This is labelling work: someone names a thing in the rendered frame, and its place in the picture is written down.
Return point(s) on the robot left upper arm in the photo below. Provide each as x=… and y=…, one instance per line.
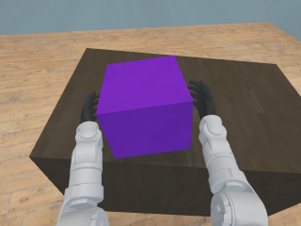
x=92, y=216

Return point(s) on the robot right upper arm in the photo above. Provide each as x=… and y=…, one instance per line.
x=237, y=208

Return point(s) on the right robot forearm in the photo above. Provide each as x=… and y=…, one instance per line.
x=220, y=162

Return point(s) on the left robot hand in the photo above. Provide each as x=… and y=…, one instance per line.
x=87, y=111

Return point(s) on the carton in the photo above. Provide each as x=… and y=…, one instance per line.
x=145, y=107

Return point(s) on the right robot hand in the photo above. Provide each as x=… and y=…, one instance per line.
x=205, y=100

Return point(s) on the pedestal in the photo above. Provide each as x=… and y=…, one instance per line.
x=257, y=104

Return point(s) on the left robot forearm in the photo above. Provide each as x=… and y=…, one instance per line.
x=85, y=185

